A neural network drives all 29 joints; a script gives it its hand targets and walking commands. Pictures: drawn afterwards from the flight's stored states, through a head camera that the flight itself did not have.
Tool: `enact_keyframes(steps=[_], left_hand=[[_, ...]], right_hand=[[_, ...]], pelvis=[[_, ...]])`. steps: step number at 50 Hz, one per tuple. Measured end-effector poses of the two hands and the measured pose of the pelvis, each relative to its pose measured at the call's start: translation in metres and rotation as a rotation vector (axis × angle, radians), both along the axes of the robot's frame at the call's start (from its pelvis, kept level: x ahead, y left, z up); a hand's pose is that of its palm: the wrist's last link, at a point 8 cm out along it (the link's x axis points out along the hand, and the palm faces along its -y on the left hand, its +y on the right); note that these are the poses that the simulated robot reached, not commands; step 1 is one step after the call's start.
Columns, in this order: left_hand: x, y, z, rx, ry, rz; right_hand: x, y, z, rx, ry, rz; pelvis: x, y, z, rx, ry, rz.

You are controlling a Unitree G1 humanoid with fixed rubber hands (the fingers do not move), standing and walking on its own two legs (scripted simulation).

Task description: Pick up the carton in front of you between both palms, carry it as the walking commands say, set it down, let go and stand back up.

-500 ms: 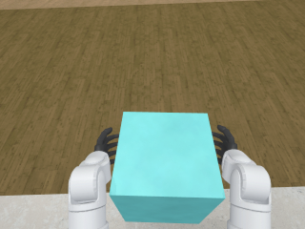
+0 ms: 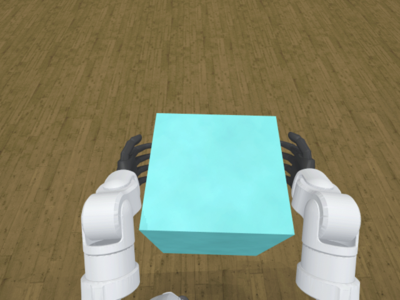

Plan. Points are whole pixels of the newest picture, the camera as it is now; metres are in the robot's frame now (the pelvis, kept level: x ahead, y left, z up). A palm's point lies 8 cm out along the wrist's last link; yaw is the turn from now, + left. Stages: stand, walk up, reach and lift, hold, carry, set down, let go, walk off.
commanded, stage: carry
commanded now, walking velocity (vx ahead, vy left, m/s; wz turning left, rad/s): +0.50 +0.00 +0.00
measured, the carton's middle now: (212, 193) +0.30 +0.00 +0.06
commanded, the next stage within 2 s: none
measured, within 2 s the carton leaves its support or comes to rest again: neither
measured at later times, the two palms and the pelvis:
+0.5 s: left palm (155, 46) +0.70 +0.15 +0.17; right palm (263, 43) +0.72 -0.15 +0.17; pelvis +0.31 -0.02 +0.02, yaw +1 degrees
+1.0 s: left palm out of the picture +1.04 +0.14 +0.21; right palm out of the picture +1.01 -0.16 +0.21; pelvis +0.64 +0.03 +0.07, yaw +0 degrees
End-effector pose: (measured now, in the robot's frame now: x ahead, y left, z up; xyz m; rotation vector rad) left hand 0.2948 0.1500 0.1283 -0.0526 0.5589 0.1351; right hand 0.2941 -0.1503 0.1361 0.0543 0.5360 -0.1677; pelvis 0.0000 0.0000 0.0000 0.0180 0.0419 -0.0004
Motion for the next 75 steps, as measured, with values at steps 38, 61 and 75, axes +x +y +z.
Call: enact_keyframes(steps=[38, 61, 75], left_hand=[[0.558, 0.019, 0.056, -0.009, 0.057, 0.131], [0.887, -0.021, 0.118, 0.023, 0.053, -0.052], [1.015, 0.027, 0.128, 0.024, 0.138, 0.111]], right_hand=[[0.589, 0.020, 0.048, 0.063, 0.060, 0.077], [0.876, -0.018, 0.113, 0.015, 0.056, -0.015], [1.058, 0.032, 0.125, 0.026, 0.139, 0.143]], pelvis=[[0.477, -0.012, 0.048, 0.002, 0.071, 0.016], [0.793, 0.002, 0.068, -0.045, 0.040, 0.002], [0.948, -0.015, 0.103, -0.003, 0.051, 0.022]])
